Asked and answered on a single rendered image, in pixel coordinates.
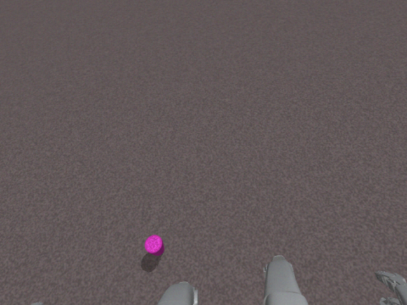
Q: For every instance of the right robot hand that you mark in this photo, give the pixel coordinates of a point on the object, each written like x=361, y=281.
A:
x=397, y=284

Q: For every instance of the cup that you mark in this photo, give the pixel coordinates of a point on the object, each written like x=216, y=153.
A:
x=154, y=245

